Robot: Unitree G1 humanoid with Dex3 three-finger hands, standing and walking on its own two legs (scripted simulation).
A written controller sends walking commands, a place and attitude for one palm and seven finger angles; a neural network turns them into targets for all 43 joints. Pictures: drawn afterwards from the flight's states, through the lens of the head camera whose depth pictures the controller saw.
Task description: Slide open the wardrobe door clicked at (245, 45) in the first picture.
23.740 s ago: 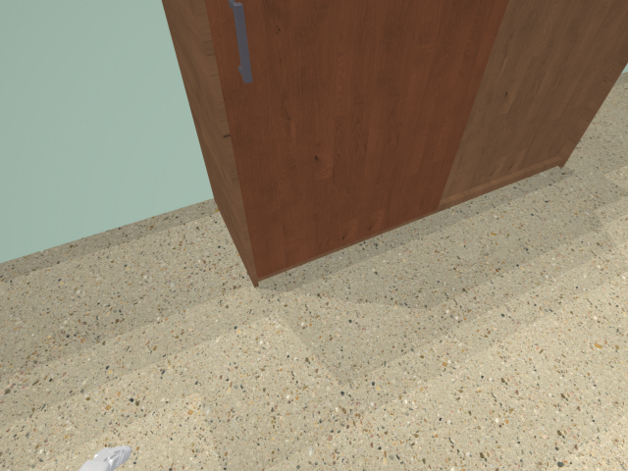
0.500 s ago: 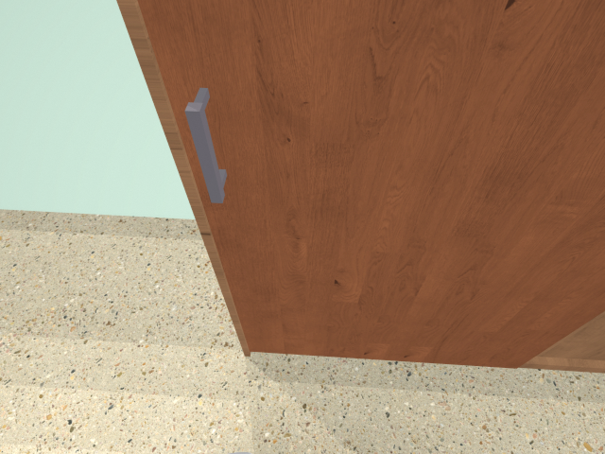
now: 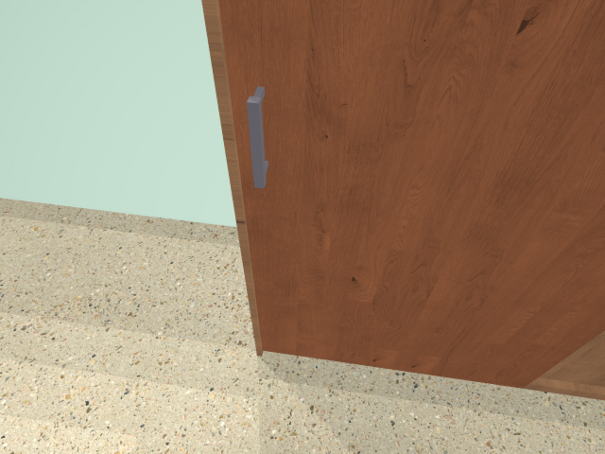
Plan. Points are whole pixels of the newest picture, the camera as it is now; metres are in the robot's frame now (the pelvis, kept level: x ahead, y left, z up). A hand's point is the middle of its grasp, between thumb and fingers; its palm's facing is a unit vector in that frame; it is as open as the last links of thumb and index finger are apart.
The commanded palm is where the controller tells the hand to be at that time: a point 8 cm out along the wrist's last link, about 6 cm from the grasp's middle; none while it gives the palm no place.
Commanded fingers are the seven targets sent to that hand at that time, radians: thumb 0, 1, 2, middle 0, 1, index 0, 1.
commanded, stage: come to a stop and stand still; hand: left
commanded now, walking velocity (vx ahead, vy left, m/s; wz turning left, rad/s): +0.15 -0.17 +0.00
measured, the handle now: (259, 139) +0.52 +0.14 +0.14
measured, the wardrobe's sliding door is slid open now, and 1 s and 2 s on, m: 0.00 0.00 0.00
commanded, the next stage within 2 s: look again from close up in 1.70 s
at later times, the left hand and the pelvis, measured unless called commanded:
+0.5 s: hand out of the picture +0.07 +0.19 -0.18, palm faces -0.07 -0.99 -0.15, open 7.3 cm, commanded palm none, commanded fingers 0.00 0.90 0.90 -0.20 -0.30 -0.20 -0.30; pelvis +0.00 +0.01 +0.00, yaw -2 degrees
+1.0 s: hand out of the picture -0.01 +0.16 -0.17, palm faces +0.02 -0.97 -0.25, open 7.3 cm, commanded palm none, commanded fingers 0.00 0.90 0.90 -0.20 -0.30 -0.20 -0.30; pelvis -0.03 -0.03 -0.01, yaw -1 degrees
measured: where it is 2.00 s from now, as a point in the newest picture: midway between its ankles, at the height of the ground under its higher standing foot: outside the picture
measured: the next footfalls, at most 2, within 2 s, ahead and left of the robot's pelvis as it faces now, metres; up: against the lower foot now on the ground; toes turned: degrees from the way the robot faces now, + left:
left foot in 0.02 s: +0.01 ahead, +0.13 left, +0.00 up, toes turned +3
right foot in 0.52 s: +0.03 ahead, -0.16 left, +0.00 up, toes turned -4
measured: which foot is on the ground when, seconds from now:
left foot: up 0.00-0.00, down 0.02-1.00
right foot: down 0.00-0.02, up 0.04-0.50, down 0.52-1.00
